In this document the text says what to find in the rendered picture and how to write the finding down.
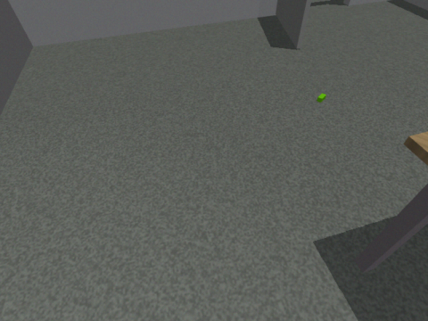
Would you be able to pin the small box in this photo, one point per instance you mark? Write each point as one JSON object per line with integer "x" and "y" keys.
{"x": 321, "y": 97}

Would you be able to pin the table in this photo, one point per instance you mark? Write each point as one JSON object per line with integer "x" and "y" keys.
{"x": 407, "y": 223}

